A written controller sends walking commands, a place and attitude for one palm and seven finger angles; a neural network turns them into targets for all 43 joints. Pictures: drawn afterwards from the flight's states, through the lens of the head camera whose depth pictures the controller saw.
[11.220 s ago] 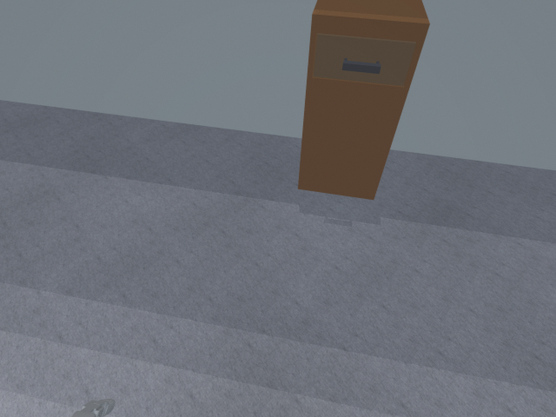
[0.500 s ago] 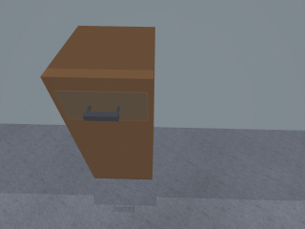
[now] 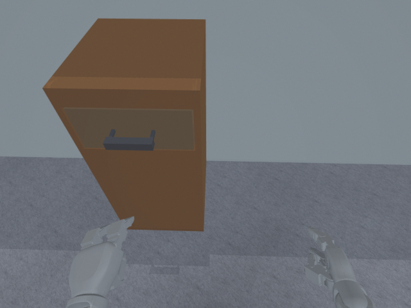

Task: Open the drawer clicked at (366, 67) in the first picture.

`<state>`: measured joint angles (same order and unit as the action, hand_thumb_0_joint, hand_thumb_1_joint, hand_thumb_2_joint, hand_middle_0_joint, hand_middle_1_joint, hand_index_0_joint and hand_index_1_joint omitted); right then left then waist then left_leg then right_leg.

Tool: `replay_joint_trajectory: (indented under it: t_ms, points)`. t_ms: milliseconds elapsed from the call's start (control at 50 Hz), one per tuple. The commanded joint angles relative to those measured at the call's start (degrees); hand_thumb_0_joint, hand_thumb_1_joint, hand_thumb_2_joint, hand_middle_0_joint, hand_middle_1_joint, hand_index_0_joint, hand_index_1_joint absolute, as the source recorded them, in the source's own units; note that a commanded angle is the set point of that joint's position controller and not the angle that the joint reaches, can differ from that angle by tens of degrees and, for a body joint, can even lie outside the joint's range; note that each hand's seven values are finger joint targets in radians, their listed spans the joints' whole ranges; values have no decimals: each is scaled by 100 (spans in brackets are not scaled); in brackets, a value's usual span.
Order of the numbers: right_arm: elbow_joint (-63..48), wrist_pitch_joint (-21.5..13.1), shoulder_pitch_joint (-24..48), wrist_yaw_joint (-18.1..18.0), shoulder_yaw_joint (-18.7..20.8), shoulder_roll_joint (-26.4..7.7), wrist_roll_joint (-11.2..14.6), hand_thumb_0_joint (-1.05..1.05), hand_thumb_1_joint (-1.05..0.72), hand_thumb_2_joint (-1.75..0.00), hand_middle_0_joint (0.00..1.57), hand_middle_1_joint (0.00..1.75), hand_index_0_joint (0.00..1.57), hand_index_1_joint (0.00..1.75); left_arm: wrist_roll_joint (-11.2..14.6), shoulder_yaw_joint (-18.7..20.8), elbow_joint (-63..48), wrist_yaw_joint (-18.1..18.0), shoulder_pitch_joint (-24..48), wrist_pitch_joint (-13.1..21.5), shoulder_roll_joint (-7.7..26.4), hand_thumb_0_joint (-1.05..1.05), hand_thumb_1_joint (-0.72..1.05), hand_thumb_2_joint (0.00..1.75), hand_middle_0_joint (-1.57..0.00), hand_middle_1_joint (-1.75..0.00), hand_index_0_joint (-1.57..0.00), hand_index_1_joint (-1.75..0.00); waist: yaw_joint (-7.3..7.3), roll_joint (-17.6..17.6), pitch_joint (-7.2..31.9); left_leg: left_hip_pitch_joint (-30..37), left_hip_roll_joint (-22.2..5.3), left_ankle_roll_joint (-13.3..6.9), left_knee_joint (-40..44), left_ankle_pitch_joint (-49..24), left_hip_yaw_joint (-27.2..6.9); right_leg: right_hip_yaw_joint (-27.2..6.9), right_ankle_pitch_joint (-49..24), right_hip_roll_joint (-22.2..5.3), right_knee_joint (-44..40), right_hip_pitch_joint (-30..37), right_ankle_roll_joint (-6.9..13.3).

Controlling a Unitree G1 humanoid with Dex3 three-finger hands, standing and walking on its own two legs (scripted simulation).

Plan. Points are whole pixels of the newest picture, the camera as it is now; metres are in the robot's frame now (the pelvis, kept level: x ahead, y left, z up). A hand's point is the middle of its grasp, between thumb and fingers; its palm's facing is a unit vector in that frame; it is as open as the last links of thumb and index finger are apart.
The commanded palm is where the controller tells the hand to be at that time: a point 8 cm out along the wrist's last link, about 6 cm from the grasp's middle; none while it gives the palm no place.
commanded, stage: raise the hand with hooked fingers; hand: left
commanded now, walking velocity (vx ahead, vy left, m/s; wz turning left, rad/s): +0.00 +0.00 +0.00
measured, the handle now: (131, 138) +0.55 +0.27 -0.04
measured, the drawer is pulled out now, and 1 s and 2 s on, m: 0.00 0.00 0.00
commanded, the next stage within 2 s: move the hooked fingers above the handle in 1.52 s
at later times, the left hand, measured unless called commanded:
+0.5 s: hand (105, 245) +0.22 +0.22 +0.01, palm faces -0.08 -0.10 -0.99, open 11.3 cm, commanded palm +0.21 +0.22 +0.07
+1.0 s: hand (89, 191) +0.29 +0.25 +0.08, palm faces +0.09 -0.07 -0.99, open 13.7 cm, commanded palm +0.27 +0.25 +0.14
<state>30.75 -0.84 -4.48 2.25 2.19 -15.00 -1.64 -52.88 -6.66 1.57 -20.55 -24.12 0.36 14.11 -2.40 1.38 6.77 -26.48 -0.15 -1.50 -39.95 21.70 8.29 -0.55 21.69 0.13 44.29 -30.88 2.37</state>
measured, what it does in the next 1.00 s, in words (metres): stands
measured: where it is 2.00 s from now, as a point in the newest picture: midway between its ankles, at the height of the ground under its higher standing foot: outside the picture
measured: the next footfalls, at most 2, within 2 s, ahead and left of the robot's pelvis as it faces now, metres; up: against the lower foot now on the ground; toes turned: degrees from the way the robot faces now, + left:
none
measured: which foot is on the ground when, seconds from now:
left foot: down 0.00-1.00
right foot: down 0.00-1.00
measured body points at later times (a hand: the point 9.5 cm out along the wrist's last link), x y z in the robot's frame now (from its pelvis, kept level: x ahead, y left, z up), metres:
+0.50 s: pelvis +0.00 -0.03 +0.00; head +0.05 -0.07 +0.45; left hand +0.22 +0.22 +0.06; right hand +0.18 -0.24 -0.12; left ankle -0.02 +0.11 -0.71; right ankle +0.00 -0.09 -0.71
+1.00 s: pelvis +0.00 +0.01 +0.02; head +0.00 -0.02 +0.46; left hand +0.28 +0.25 +0.14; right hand +0.22 -0.19 -0.07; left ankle -0.02 +0.12 -0.71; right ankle +0.00 -0.09 -0.71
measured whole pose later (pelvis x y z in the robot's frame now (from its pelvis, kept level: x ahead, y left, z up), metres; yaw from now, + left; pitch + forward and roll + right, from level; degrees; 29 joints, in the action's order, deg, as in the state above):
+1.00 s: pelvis +0.00 +0.01 +0.02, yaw +0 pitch +2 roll +1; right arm 33.7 5.1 -5.5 -2.0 -0.9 -12.2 0.5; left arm -56.6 -6.8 4.8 -10.6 1.3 -8.2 23.3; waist -4.2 -3.1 3.2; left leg -16.4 3.0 -1.9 -32.9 18.6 0.0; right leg -0.7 17.9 0.6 35.1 -19.4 1.3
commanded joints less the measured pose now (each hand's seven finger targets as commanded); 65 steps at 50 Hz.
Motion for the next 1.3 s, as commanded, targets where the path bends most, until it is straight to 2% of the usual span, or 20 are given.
replay_joint_trajectory:
  t_ms: [0,40,60,140,160,200,240,300,360,400,440,460,540,640,760,920,980,1100,1160,1280]
  points:
    - [-1162,291,504,97,113,-367,-129,0,-90,-90,20,30,20,30,-898,1035,-1265,-684,-504,160,1308,0,43,70,-23,-60,-23,-60,-599,-596,797,64,296,89,27,-1477,-589,-525,-1236,190,-367,483,315]
    - [-1133,348,395,50,132,-348,-226,0,-90,-90,20,30,20,30,-1086,1104,-1894,-947,569,244,1531,0,39,68,-24,-63,-24,-63,-341,-915,1292,437,295,26,-362,-1616,-723,-820,-1302,172,-258,18,304]
    - [-1005,391,354,5,127,-341,-301,0,-90,-90,20,30,20,30,-1155,1197,-2226,-1054,1342,305,1759,0,36,67,-24,-64,-24,-64,-146,-744,1335,433,305,-5,-570,-1471,-845,-973,-1086,141,-262,-238,258]
    - [-889,249,399,-112,111,-362,-298,0,-90,-90,20,30,20,30,-867,936,-2192,-1075,1787,709,1603,0,27,63,-25,-70,-25,-70,208,-818,1243,424,315,-92,-1059,-1143,-860,-937,-927,40,-269,-779,174]
    - [-818,244,434,-127,90,-353,-313,0,-90,-90,20,30,20,30,-759,770,-2116,-1011,2003,756,1440,0,25,62,-25,-72,-25,-72,353,-558,1057,275,315,-119,-1109,-1050,-923,-894,-943,58,-290,-836,139]
    - [-787,224,474,-134,76,-355,-327,0,-90,-90,20,30,20,30,-690,721,-1689,-835,1874,767,1425,0,20,60,-25,-75,-25,-75,326,-144,906,-88,322,-132,-1072,-872,-870,-836,-995,5,-386,-576,56]
    - [-769,313,481,-153,35,-355,-278,0,-90,-90,20,30,20,30,-627,841,-1110,-583,1446,416,1544,0,15,58,-25,-78,-25,-78,162,263,877,-503,336,-120,-811,-886,-811,-824,-1469,-46,-547,215,-31]
    - [-886,435,549,-205,-56,-345,-62,0,-90,-90,20,30,20,30,-434,1072,-901,-133,626,-226,1782,0,8,55,-26,-82,-26,-82,-252,373,1209,-632,369,-21,-298,-1184,-731,-1050,-2521,-135,-672,1516,-117]
    - [-861,438,616,-282,-173,-337,9,0,-90,-90,20,30,20,30,-276,1237,-841,188,494,-432,1941,0,1,52,-26,-87,-26,-87,-335,613,1135,-618,344,6,24,-1200,-713,-1057,-2994,-188,-689,2044,-194]
    - [-809,428,608,-323,-186,-310,11,0,-90,-90,20,30,20,30,-249,1150,-1007,330,732,-342,1871,0,-3,50,-27,-90,-27,-90,-308,581,723,-640,324,-9,220,-909,-763,-1054,-2300,-237,-932,1919,-203]
    - [-753,376,520,-362,-128,-337,-57,0,-90,-90,20,30,20,30,-308,1402,-1381,273,1064,-118,2094,0,-8,48,-27,-93,-27,-93,-315,268,965,-450,331,-49,255,-1132,-810,-964,-2513,-229,-896,2046,-163]
    - [-738,355,528,-381,-129,-337,-86,0,-90,-90,20,30,20,30,-310,1470,-1557,194,1323,10,2153,0,-10,47,-27,-94,-27,-94,-287,359,1023,-504,352,-61,258,-1009,-866,-1011,-2324,-256,-932,2077,-169]
    - [-593,167,358,-385,61,-323,-128,0,-90,-90,20,30,20,30,-372,1562,-1736,-284,1457,450,1990,0,-20,43,-28,-100,-28,-100,-207,-307,1313,-119,434,-67,170,-1282,-880,-908,-2541,-207,-842,1831,-99]
    - [-489,185,361,-346,213,-420,2,0,-90,-90,20,30,20,30,-418,1323,-1041,-517,1930,-4,1820,0,-31,38,-29,-108,-29,-108,-91,-107,987,-8,421,-68,281,-1175,-752,-616,-1788,-99,-1020,1415,-73]
    - [-561,253,585,-441,148,-475,173,0,-90,-90,20,30,20,30,-348,858,-1124,87,2817,-715,1877,0,-45,32,-30,-117,-30,-117,-182,-128,1045,610,337,-102,760,-1545,-734,-278,-1717,-12,-1170,1766,-47]
    - [-528,381,534,-480,-73,-395,206,0,-90,-90,20,30,20,30,-471,708,-662,786,3949,-864,1978,0,-50,30,-30,-120,-30,-120,-173,-199,291,1061,228,-43,1275,-1601,-850,47,-1378,91,-1462,1653,30]
    - [-539,405,513,-482,-104,-384,205,0,-90,-90,20,30,20,30,-522,709,-723,941,4550,-830,2119,0,-50,30,-30,-120,-30,-120,-181,-493,551,1326,221,-10,1349,-1704,-896,79,-1345,99,-1509,1797,65]
    - [-459,441,382,-487,-120,-410,206,0,-90,-90,20,30,20,30,-368,654,-526,1320,5096,-697,2175,0,-50,30,-30,-120,-30,-120,-119,-455,664,1596,162,37,1461,-2138,-1021,163,-1578,132,-1634,1937,88]
    - [-483,469,288,-426,-102,-441,209,0,-90,-90,20,30,20,30,-283,595,-242,1536,4573,-652,1984,0,-50,30,-30,-120,-30,-120,-178,-327,580,1529,137,63,1484,-2449,-1024,203,-1740,139,-1662,2012,93]
    - [-532,457,209,-330,-59,-492,164,0,-90,-90,20,30,20,30,-247,801,-840,1551,4491,-270,2156,0,-50,30,-30,-120,-30,-120,-239,-396,777,1606,85,106,1468,-2793,-1114,210,-1828,124,-1640,2057,96]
